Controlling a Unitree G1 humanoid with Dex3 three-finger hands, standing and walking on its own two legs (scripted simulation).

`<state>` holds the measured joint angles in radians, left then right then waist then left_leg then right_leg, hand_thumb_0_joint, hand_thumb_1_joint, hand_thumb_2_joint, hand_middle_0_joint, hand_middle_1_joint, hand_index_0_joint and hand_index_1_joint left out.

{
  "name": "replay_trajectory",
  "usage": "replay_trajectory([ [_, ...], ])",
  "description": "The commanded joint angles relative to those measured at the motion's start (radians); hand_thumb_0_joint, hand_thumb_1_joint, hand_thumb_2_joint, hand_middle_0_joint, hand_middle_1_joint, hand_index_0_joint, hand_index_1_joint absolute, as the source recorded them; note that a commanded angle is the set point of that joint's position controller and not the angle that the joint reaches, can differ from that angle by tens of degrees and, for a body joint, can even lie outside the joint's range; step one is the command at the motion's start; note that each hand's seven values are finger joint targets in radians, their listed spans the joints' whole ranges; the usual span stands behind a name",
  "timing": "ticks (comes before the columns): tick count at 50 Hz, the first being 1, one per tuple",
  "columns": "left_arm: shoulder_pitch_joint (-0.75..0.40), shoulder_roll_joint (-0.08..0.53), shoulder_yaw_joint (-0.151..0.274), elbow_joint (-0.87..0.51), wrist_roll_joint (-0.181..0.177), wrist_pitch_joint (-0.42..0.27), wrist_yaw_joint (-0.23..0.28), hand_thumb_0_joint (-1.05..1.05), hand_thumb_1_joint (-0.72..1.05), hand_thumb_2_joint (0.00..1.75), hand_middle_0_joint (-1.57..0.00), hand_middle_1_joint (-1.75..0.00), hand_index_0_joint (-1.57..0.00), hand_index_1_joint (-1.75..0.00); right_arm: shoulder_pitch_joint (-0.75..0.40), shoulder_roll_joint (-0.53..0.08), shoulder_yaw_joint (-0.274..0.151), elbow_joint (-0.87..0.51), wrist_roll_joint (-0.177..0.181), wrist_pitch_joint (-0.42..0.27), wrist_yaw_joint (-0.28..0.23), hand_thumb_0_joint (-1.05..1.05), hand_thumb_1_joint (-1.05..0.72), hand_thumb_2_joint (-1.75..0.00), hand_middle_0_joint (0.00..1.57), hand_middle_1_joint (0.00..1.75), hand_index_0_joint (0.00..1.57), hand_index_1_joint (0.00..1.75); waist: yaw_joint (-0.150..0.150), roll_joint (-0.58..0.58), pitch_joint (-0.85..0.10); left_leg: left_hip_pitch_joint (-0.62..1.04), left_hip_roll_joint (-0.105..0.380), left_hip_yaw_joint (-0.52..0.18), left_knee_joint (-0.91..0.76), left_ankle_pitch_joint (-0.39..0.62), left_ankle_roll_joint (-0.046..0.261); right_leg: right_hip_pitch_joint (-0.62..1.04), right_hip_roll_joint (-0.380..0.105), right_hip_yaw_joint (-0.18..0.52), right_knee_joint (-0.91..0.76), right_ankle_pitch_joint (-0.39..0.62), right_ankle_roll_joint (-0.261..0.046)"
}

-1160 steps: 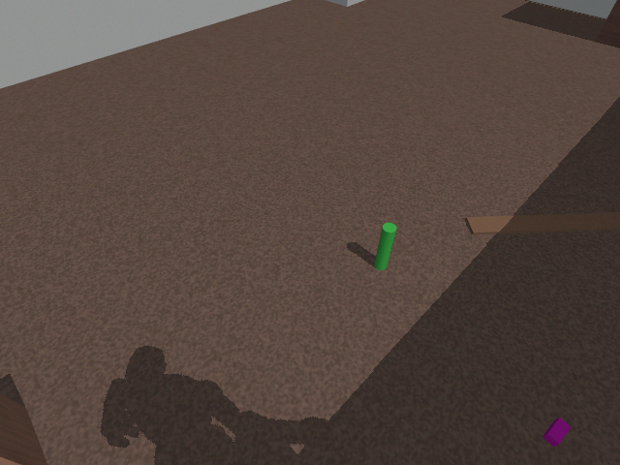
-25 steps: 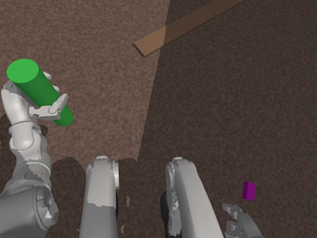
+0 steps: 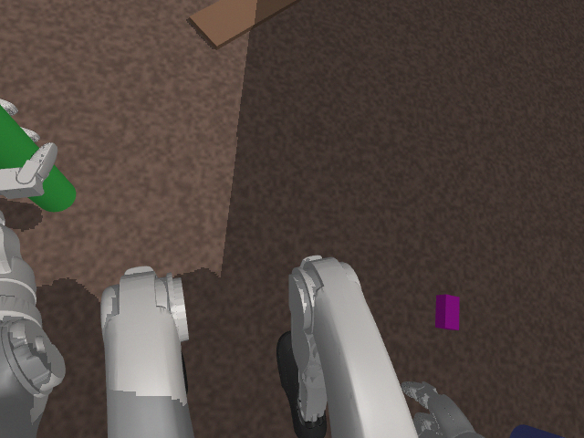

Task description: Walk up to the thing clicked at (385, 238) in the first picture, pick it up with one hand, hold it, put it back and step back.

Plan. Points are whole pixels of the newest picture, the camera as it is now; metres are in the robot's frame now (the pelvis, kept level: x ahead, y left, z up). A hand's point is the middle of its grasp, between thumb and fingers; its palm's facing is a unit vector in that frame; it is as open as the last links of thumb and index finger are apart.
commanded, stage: crouch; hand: left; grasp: from the side
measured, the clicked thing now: (15, 157) +0.46 +0.31 -0.06
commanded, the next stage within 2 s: lower in 0.42 s
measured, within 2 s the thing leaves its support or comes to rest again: neither
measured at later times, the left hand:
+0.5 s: hand (27, 163) +0.47 +0.31 -0.11, palm faces +0.36 -0.93 -0.04, open 8.1 cm
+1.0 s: hand (48, 176) +0.48 +0.31 -0.17, palm faces +0.37 -0.93 -0.03, open 8.1 cm
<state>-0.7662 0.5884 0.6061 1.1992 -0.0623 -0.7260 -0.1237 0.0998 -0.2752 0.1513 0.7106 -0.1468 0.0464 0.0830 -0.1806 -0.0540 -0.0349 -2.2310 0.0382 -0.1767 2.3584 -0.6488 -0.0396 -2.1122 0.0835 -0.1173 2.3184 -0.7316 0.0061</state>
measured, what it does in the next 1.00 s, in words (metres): stands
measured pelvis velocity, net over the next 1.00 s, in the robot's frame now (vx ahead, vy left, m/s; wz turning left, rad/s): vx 0.00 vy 0.01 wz -0.10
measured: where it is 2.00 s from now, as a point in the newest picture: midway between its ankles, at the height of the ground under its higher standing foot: (240, 412)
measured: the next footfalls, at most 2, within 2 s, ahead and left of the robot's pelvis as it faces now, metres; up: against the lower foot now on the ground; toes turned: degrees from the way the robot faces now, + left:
none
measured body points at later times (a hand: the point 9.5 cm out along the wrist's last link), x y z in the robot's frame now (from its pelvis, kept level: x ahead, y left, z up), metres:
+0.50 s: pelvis +0.01 +0.00 -0.03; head +0.24 +0.10 +0.34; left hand +0.45 +0.36 -0.10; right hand +0.11 -0.27 -0.13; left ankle +0.09 +0.14 -0.31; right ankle +0.09 -0.11 -0.31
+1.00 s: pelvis +0.00 +0.01 -0.05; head +0.26 +0.13 +0.30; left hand +0.45 +0.36 -0.17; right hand +0.10 -0.26 -0.12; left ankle +0.09 +0.14 -0.31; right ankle +0.09 -0.11 -0.31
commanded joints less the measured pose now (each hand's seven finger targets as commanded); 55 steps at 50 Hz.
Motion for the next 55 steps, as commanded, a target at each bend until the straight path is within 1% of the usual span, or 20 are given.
replay_trajectory([
  [1,-0.342,0.378,0.047,-0.248,-0.007,-0.099,-0.006,0.00,0.30,1.19,-1.23,-1.30,-1.23,-1.30,0.112,-0.263,-0.070,-0.041,-0.013,0.005,-0.013,0.00,-0.91,-0.91,0.20,0.30,0.20,0.30,0.021,0.353,-0.668,0.512,0.013,0.072,-0.229,0.116,0.042,0.272,0.016,-0.040,-0.231,0.198,-0.045],
  [4,-0.346,0.329,0.027,-0.249,-0.030,-0.093,-0.020,0.00,0.29,1.19,-1.25,-1.32,-1.26,-1.32,0.109,-0.265,-0.057,-0.047,-0.019,0.010,-0.008,0.00,-0.92,-0.91,0.20,0.30,0.20,0.30,0.001,0.335,-0.655,0.479,0.014,0.067,-0.199,0.115,0.045,0.284,0.019,-0.045,-0.226,0.211,-0.040],
  [7,-0.293,0.356,0.058,-0.229,-0.043,-0.084,-0.030,0.00,0.32,1.20,-1.24,-1.33,-1.26,-1.33,0.104,-0.275,-0.051,-0.047,-0.022,0.011,-0.008,0.00,-0.92,-0.91,0.20,0.30,0.20,0.30,0.009,0.311,-0.636,0.447,0.014,0.063,-0.180,0.113,0.047,0.294,0.023,-0.054,-0.217,0.212,-0.034],
  [8,-0.298,0.370,0.056,-0.246,-0.040,-0.083,-0.029,0.00,0.32,1.21,-1.25,-1.33,-1.26,-1.33,0.108,-0.277,-0.049,-0.045,-0.025,0.015,-0.006,0.00,-0.92,-0.91,0.20,0.30,0.20,0.30,0.007,0.318,-0.645,0.443,0.016,0.063,-0.171,0.125,0.046,0.308,0.025,-0.054,-0.208,0.223,-0.033],
  [9,-0.295,0.339,0.039,-0.232,-0.045,-0.081,-0.034,0.00,0.32,1.20,-1.26,-1.34,-1.28,-1.34,0.108,-0.274,-0.045,-0.045,-0.026,0.016,-0.006,0.00,-0.91,-0.91,0.20,0.30,0.20,0.30,-0.005,0.298,-0.636,0.425,0.017,0.058,-0.162,0.111,0.049,0.303,0.025,-0.057,-0.207,0.216,-0.031],
  [13,-0.296,0.356,0.045,-0.269,-0.041,-0.082,-0.031,0.00,0.34,1.22,-1.28,-1.36,-1.30,-1.35,0.097,-0.288,-0.040,-0.051,-0.031,0.017,-0.002,0.00,-0.91,-0.91,0.20,0.30,0.20,0.30,-0.003,0.329,-0.620,0.445,0.020,0.043,-0.156,0.125,0.041,0.269,0.025,-0.073,-0.179,0.223,-0.036],
  [18,-0.295,0.384,0.060,-0.310,-0.045,-0.090,-0.025,0.00,0.36,1.23,-1.27,-1.36,-1.29,-1.36,0.104,-0.296,-0.030,-0.048,-0.044,0.025,0.003,0.00,-0.91,-0.91,0.20,0.30,0.20,0.30,-0.006,0.360,-0.660,0.474,0.025,0.039,-0.118,0.215,0.040,0.316,0.029,-0.069,-0.159,0.304,-0.030],
  [23,-0.298,0.389,0.037,-0.331,-0.031,-0.092,-0.019,0.00,0.34,1.23,-1.28,-1.36,-1.30,-1.36,0.071,-0.308,-0.025,-0.058,-0.051,0.034,0.004,0.00,-0.91,-0.91,0.20,0.30,0.20,0.30,-0.015,0.408,-0.610,0.478,0.030,0.028,-0.123,0.172,0.033,0.251,0.027,-0.081,-0.143,0.259,-0.039],
  [27,-0.282,0.391,0.044,-0.314,-0.039,-0.092,-0.018,0.00,0.30,1.19,-1.31,-1.39,-1.33,-1.38,0.060,-0.316,-0.013,-0.068,-0.053,0.035,0.003,0.00,-0.92,-0.91,0.20,0.30,0.20,0.30,-0.026,0.385,-0.578,0.450,0.030,0.018,-0.119,0.138,0.033,0.247,0.028,-0.097,-0.138,0.237,-0.037],
  [30,-0.228,0.336,0.024,-0.213,-0.058,-0.087,-0.020,0.00,0.27,1.19,-1.33,-1.40,-1.35,-1.39,0.057,-0.315,0.008,-0.072,-0.053,0.030,0.007,0.00,-0.92,-0.90,0.20,0.30,0.20,0.30,-0.051,0.314,-0.528,0.391,0.028,0.013,-0.090,0.116,0.040,0.252,0.034,-0.105,-0.142,0.232,-0.031],
  [31,-0.206,0.363,0.054,-0.193,-0.064,-0.093,-0.016,0.00,0.27,1.20,-1.31,-1.40,-1.33,-1.39,0.047,-0.320,0.015,-0.075,-0.055,0.030,0.005,0.00,-0.91,-0.90,0.20,0.30,0.20,0.30,-0.040,0.289,-0.510,0.371,0.028,0.014,-0.078,0.120,0.042,0.267,0.037,-0.107,-0.143,0.236,-0.027],
  [32,-0.213,0.351,0.036,-0.171,-0.067,-0.098,-0.014,0.00,0.26,1.19,-1.33,-1.40,-1.35,-1.39,0.049,-0.319,0.024,-0.071,-0.056,0.030,0.006,0.00,-0.91,-0.90,0.20,0.30,0.20,0.30,-0.052,0.272,-0.498,0.351,0.027,0.009,-0.073,0.099,0.045,0.271,0.039,-0.109,-0.144,0.221,-0.026],
  [35,-0.225,0.417,0.062,-0.160,-0.050,-0.121,0.008,0.00,0.27,1.20,-1.33,-1.41,-1.35,-1.40,0.030,-0.326,0.043,-0.086,-0.067,0.030,0.010,0.00,-0.91,-0.90,0.20,0.30,0.20,0.30,-0.044,0.288,-0.492,0.357,0.031,0.002,-0.074,0.086,0.042,0.279,0.042,-0.118,-0.138,0.207,-0.026],
  [39,-0.265,0.455,0.054,-0.197,-0.037,-0.165,0.011,0.00,0.31,1.21,-1.32,-1.41,-1.35,-1.39,0.001,-0.341,0.062,-0.090,-0.084,0.029,0.010,0.00,-0.91,-0.90,0.20,0.30,0.20,0.30,-0.062,0.330,-0.475,0.388,0.039,-0.008,-0.068,0.089,0.036,0.260,0.045,-0.124,-0.120,0.210,-0.029],
  [40,-0.268,0.507,0.092,-0.216,-0.035,-0.176,0.015,0.00,0.31,1.21,-1.32,-1.41,-1.34,-1.39,0.002,-0.351,0.067,-0.098,-0.089,0.029,0.009,0.00,-0.91,-0.90,0.20,0.30,0.20,0.30,-0.056,0.359,-0.505,0.419,0.041,-0.010,-0.064,0.123,0.033,0.289,0.046,-0.126,-0.114,0.240,-0.027],
  [41,-0.265,0.525,0.100,-0.216,-0.038,-0.184,0.014,0.00,0.30,1.17,-1.31,-1.39,-1.34,-1.37,0.002,-0.351,0.073,-0.094,-0.094,0.030,0.009,0.00,-0.91,-0.90,0.20,0.30,0.20,0.30,-0.053,0.369,-0.522,0.421,0.041,-0.010,-0.058,0.134,0.032,0.304,0.048,-0.124,-0.112,0.248,-0.027],
  [42,-0.276,0.513,0.082,-0.224,-0.040,-0.193,0.009,0.00,0.31,1.16,-1.28,-1.36,-1.31,-1.34,-0.014,-0.354,0.076,-0.095,-0.096,0.026,0.008,0.00,-0.91,-0.90,0.20,0.30,0.20,0.30,-0.058,0.389,-0.512,0.433,0.044,-0.010,-0.054,0.131,0.031,0.285,0.047,-0.124,-0.105,0.246,-0.029],
  [45,-0.262,0.518,0.091,-0.212,-0.044,-0.201,0.008,0.00,0.30,1.15,-1.27,-1.35,-1.29,-1.33,-0.015,-0.373,0.090,-0.099,-0.109,0.026,0.007,0.00,-0.92,-0.90,0.20,0.30,0.20,0.30,-0.078,0.430,-0.524,0.495,0.050,-0.027,-0.051,0.191,0.025,0.288,0.047,-0.137,-0.093,0.295,-0.029],
  [47,-0.254,0.542,0.093,-0.211,-0.038,-0.202,0.010,0.00,0.26,1.15,-1.26,-1.34,-1.28,-1.33,-0.025,-0.379,0.096,-0.101,-0.113,0.029,0.004,0.00,-0.93,-0.91,0.20,0.30,0.20,0.30,-0.069,0.463,-0.504,0.509,0.053,-0.031,-0.058,0.206,0.017,0.269,0.047,-0.141,-0.081,0.297,-0.035],
  [55,-0.182,0.509,0.064,-0.105,-0.045,-0.192,0.001,0.00,0.22,1.16,-1.28,-1.37,-1.31,-1.36,-0.040,-0.399,0.129,-0.114,-0.126,0.036,0.008,0.00,-0.92,-0.90,0.20,0.30,0.20,0.30,-0.109,0.408,-0.435,0.462,0.055,-0.054,-0.039,0.182,0.022,0.284,0.054,-0.170,-0.088,0.298,-0.026],
])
